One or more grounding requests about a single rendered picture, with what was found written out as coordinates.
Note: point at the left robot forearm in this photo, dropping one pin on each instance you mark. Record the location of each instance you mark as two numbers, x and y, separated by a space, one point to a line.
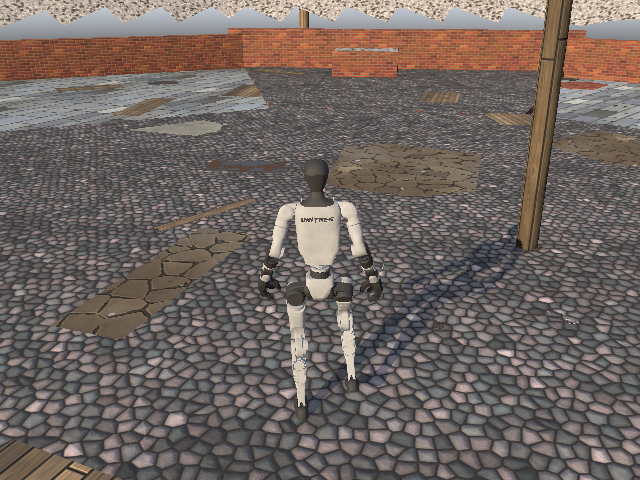
269 266

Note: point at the robot left hand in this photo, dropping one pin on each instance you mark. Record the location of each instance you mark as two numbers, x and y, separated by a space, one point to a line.
270 284

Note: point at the right robot upper arm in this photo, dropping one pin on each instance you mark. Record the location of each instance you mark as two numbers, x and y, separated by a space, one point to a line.
349 211

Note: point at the left robot upper arm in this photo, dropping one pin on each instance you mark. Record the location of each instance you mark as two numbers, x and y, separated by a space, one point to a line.
286 212

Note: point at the robot right hand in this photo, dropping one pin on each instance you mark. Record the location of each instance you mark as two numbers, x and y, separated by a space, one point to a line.
373 286

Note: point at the right robot foot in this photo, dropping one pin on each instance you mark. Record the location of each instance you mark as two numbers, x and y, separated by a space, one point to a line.
352 385

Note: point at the right robot shin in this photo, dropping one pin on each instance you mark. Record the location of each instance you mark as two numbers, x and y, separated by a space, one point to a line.
349 347

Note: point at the right robot forearm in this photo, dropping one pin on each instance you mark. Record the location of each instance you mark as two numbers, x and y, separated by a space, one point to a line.
368 266

